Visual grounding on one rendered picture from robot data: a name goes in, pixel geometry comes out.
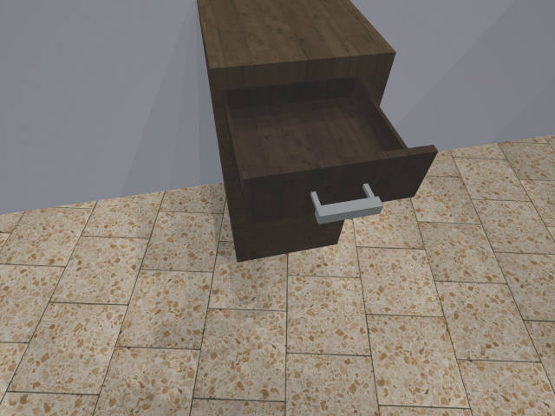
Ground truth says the drawer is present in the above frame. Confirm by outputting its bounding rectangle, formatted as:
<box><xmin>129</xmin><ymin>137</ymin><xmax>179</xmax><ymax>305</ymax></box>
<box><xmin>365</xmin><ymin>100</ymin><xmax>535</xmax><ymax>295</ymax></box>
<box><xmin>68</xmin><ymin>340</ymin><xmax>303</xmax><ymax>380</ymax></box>
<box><xmin>222</xmin><ymin>76</ymin><xmax>438</xmax><ymax>224</ymax></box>

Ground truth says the cabinet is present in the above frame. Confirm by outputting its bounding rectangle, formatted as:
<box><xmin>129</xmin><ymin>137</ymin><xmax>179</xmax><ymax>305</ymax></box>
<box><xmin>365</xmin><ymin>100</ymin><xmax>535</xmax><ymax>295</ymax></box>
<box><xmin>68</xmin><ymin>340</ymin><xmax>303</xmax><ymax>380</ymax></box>
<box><xmin>197</xmin><ymin>0</ymin><xmax>396</xmax><ymax>263</ymax></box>

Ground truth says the handle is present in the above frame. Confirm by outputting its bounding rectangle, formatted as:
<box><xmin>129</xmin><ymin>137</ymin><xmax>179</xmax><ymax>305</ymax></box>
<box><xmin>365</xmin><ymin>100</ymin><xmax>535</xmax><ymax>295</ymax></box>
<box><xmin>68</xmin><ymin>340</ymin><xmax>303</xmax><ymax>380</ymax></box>
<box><xmin>310</xmin><ymin>184</ymin><xmax>383</xmax><ymax>224</ymax></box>

